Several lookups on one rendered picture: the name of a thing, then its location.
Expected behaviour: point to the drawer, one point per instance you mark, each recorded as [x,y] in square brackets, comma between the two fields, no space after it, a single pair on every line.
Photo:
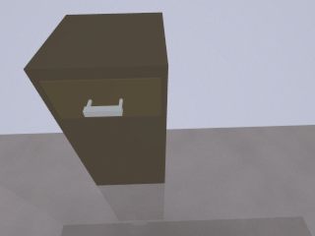
[141,96]

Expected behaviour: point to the cabinet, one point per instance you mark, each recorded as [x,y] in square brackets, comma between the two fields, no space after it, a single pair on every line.
[116,150]

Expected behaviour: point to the handle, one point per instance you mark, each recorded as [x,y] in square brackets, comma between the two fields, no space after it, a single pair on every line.
[103,111]

